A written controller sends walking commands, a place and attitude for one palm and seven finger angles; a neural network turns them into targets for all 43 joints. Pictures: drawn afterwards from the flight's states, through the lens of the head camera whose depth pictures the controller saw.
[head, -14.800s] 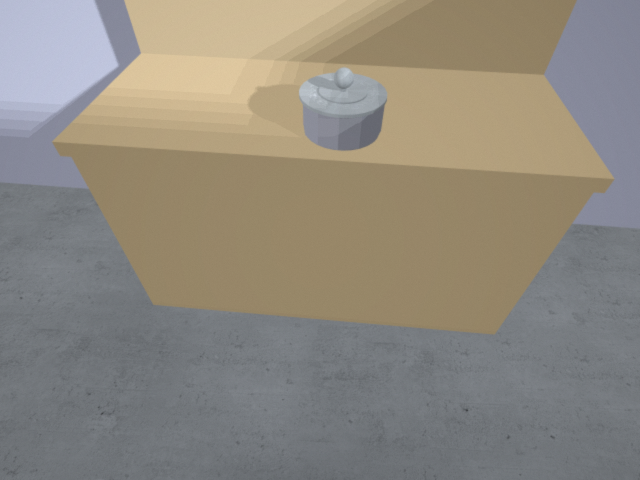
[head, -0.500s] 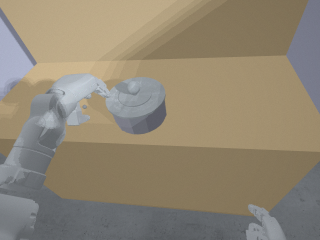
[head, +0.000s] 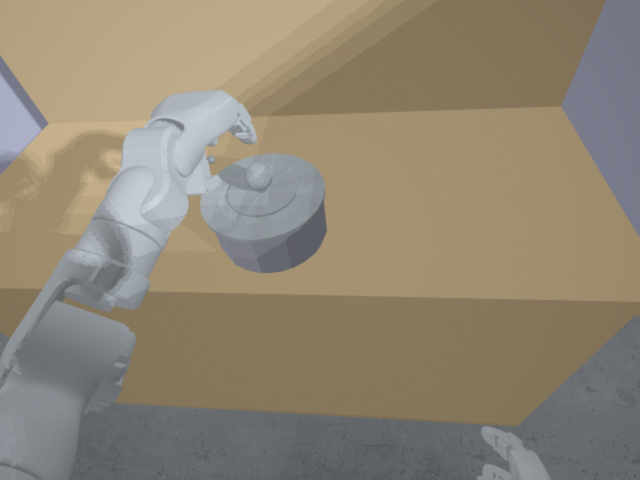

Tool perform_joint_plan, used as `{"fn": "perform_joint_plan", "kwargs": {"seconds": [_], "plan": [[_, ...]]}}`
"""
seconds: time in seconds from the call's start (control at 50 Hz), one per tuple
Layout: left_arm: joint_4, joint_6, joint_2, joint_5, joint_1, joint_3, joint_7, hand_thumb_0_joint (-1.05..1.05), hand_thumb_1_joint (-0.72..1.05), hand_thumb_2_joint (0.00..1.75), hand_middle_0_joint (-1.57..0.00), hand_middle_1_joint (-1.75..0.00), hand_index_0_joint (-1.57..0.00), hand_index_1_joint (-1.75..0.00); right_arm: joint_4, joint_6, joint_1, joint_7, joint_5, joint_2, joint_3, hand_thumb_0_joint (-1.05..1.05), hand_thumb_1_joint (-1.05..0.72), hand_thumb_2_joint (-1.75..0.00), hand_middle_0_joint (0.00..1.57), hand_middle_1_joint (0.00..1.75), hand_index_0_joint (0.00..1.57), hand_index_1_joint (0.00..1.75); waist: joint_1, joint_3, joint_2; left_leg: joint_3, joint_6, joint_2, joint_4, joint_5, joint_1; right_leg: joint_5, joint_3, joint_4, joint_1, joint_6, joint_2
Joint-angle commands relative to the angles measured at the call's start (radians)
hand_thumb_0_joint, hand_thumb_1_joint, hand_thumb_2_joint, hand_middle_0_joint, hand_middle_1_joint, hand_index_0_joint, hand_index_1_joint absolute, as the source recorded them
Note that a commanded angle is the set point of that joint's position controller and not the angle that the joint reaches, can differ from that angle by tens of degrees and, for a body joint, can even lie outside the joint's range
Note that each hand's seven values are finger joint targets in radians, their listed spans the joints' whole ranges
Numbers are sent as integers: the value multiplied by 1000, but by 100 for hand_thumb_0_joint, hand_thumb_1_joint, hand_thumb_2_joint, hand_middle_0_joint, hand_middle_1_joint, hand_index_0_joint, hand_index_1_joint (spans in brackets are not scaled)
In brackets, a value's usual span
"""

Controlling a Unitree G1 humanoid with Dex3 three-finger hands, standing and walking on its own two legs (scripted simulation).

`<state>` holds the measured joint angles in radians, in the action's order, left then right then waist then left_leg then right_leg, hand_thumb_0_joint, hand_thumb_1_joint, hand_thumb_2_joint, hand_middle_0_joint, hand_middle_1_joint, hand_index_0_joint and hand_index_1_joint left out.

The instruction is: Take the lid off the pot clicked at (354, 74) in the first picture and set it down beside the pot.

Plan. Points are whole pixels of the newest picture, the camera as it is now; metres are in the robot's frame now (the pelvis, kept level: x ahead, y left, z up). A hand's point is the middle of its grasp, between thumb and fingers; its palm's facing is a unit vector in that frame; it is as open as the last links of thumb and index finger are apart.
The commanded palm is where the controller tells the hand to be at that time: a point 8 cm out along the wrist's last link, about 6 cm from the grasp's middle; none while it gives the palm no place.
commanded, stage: move the open hand above the knob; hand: left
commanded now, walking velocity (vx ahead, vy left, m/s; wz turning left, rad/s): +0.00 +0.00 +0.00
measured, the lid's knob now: (258, 176) +0.53 +0.11 +0.09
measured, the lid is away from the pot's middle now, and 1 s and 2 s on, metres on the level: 0.00 0.00 0.00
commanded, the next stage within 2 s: lower the open fingers around the knob in 1.26 s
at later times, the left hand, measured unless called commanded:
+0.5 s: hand (264, 135) +0.50 +0.08 +0.19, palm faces -0.26 -0.02 -0.97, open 10.1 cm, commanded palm +0.49 +0.10 +0.24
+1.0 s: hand (240, 140) +0.50 +0.11 +0.18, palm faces -0.27 +0.00 -0.96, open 10.1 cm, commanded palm +0.50 +0.11 +0.24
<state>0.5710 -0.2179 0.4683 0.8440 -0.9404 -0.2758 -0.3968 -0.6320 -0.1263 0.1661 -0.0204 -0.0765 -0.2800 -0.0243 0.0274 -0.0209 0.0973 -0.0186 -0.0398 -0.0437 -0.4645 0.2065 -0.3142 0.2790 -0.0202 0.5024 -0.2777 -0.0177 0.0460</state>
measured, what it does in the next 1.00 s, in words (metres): stands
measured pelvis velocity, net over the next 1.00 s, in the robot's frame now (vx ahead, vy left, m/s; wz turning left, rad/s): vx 0.02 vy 0.00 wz -0.02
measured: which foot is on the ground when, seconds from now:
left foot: down 0.00-1.00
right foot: down 0.00-1.00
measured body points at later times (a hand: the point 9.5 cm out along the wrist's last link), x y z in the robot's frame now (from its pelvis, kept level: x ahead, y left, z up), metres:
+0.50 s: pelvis +0.01 -0.01 +0.00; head +0.04 -0.05 +0.45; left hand +0.51 +0.08 +0.24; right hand +0.07 -0.27 -0.14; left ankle +0.02 +0.10 -0.74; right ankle -0.01 -0.13 -0.74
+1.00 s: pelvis +0.02 +0.00 +0.00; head +0.05 -0.03 +0.45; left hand +0.51 +0.11 +0.23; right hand +0.11 -0.27 -0.13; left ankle +0.02 +0.10 -0.74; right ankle -0.01 -0.13 -0.74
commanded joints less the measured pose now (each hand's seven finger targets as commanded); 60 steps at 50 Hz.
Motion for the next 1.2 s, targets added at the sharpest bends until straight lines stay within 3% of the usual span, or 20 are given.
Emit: {"fn": "perform_joint_plan", "kwargs": {"seconds": [0.0, 0.12, 0.24, 0.26, 0.32, 0.38, 0.48, 0.56, 0.6, 0.68, 0.7, 0.74, 0.84, 0.92, 1.0, 1.02, 1.04, 1.08, 1.12, 1.18], "plan": [[-112, -28, 94, 38, -426, 32, 31, 0, -34, 151, -84, -8, -84, -8, 141, 25, -69, -19, -3, -114, 50, 0, -90, -90, 20, 30, 20, 30, 13, -358, -115, 40, -7, -5, 21, -273, 231, -297, -50, -29, 9, 52, -57], [-113, -5, 282, 61, -767, 154, 45, 0, -34, 151, -84, -8, -84, -8, 106, 52, -1, 22, 8, -115, 54, 0, -90, -90, 20, 30, 20, 30, 47, -457, -137, 39, -30, -16, 14, -243, 265, -354, -22, -42, 69, 47, -62], [207, -31, 99, 58, -629, 44, 63, 0, -34, 151, -84, -8, -84, -8, 55, 43, 49, 15, 4, -122, 51, 0, -90, -90, 20, 30, 20, 30, 53, -296, -153, 31, -13, -7, 35, -212, 176, -288, -47, -42, -40, 50, -65], [211, -36, 52, 60, -634, 8, 60, 0, -34, 151, -84, -8, -84, -8, 58, 40, 45, 12, 5, -121, 54, 0, -90, -90, 20, 30, 20, 30, 59, -298, -146, 27, -12, -7, 31, -206, 181, -279, -46, -42, -55, 50, -64], [158, -31, 65, 78, -743, 7, 53, 0, -34, 151, -84, -8, -84, -8, 64, 37, 50, 13, 13, -126, 62, 0, -90, -90, 20, 30, 20, 30, 74, -391, -130, 23, -22, -10, 14, -228, 218, -319, -29, -42, -26, 49, -62], [65, 11, 202, 67, -846, 115, 63, 0, -34, 151, -84, -8, -84, -8, 74, 62, 78, 31, 22, -126, 69, 0, -90, -90, 20, 30, 20, 30, 70, -520, -145, 34, -37, -11, -2, -280, 262, -402, -9, -46, 59, 47, -57], [266, -1, 299, 86, -713, 195, 90, 0, -34, 151, -84, -8, -84, -8, 48, 63, 108, 46, 15, -134, 61, 0, -90, -90, 20, 30, 20, 30, 46, -427, -214, 5, -41, -10, 26, -253, 135, -445, -3, -52, 107, 41, -52], [277, -10, 184, 98, -617, 106, 76, 0, -34, 151, -84, -8, -84, -8, 76, 60, 70, 27, 11, -128, 58, 0, -90, -90, 20, 30, 20, 30, 36, -388, -178, -9, -34, -5, 20, -282, 143, -451, -11, -42, 70, 40, -52], [258, -13, 123, 90, -609, 53, 54, 0, -34, 151, -84, -8, -84, -8, 81, 47, 63, 19, 6, -132, 63, 0, -90, -90, 20, 30, 20, 30, 55, -362, -169, -12, -36, -4, 13, -271, 159, -432, -13, -55, 37, 37, -53], [-4, 36, 179, 50, -852, 63, 31, 0, -34, 151, -84, -8, -84, -8, 98, 61, 60, 39, 4, -124, 70, 0, -90, -90, 20, 30, 20, 30, 86, -474, -115, 2, -54, -13, 0, -276, 256, -445, 3, -68, 62, 36, -51], [-58, 54, 235, 53, -908, 106, 39, 0, -34, 151, -84, -8, -84, -8, 93, 79, 76, 44, 8, -118, 74, 0, -90, -90, 20, 30, 20, 30, 87, -528, -94, 13, -57, -13, -6, -298, 303, -462, 8, -64, 73, 34, -56], [28, 59, 273, 64, -868, 137, 49, 0, -34, 151, -84, -8, -84, -8, 66, 87, 101, 57, 9, -120, 70, 0, -90, -90, 20, 30, 20, 30, 85, -500, -129, 17, -56, -10, -1, -299, 289, -457, 3, -64, 65, 35, -60], [260, -2, 165, 73, -702, 75, 71, 0, -34, 151, -84, -8, -84, -8, 34, 60, 92, 38, 2, -133, 60, 0, -90, -90, 20, 30, 20, 30, 74, -329, -156, 5, -33, -3, 21, -234, 172, -364, -25, -58, -24, 43, -61], [151, -4, 44, 76, -733, -12, 45, 0, -34, 151, -84, -8, -84, -8, 64, 48, 57, 14, 11, -119, 68, 0, -90, -90, 20, 30, 20, 30, 79, -433, -77, 23, -30, -1, -18, -359, 279, -394, -26, -41, -50, 47, -58], [85, 14, 203, 71, -851, 100, 43, 0, -34, 151, -84, -8, -84, -8, 62, 47, 75, 29, 14, -128, 68, 0, -90, -90, 20, 30, 20, 30, 84, -506, -134, 27, -39, -3, -16, -352, 288, -439, -11, -47, 18, 43, -60], [95, 15, 165, 65, -873, 66, 45, 0, -34, 151, -84, -8, -84, -8, 63, 53, 73, 34, 10, -120, 63, 0, -90, -90, 20, 30, 20, 30, 92, -484, -125, 27, -39, -8, -10, -332, 283, -424, -16, -50, 1, 43, -60], [121, 14, 214, 66, -871, 112, 55, 0, -34, 151, -84, -8, -84, -8, 49, 57, 90, 39, 12, -123, 63, 0, -90, -90, 20, 30, 20, 30, 85, -473, -153, 30, -39, -4, -4, -328, 270, -423, -19, -50, 11, 44, -62], [144, 15, 177, 59, -847, 86, 66, 0, -34, 151, -84, -8, -84, -8, 45, 57, 95, 40, 11, -127, 63, 0, -90, -90, 20, 30, 20, 30, 86, -448, -140, 28, -37, -2, -1, -338, 259, -418, -22, -53, -10, 48, -60], [208, 6, 215, 81, -786, 121, 76, 0, -34, 151, -84, -8, -84, -8, 42, 55, 95, 37, 15, -130, 58, 0, -90, -90, 20, 30, 20, 30, 69, -439, -155, 24, -34, 0, 3, -345, 234, -422, -20, -46, 3, 47, -60], [237, -1, 130, 80, -713, 66, 72, 0, -34, 151, -84, -8, -84, -8, 53, 45, 86, 26, 14, -126, 59, 0, -90, -90, 20, 30, 20, 30, 63, -425, -142, 20, -29, 3, 1, -368, 218, -419, -26, -41, -5, 50, -54]]}}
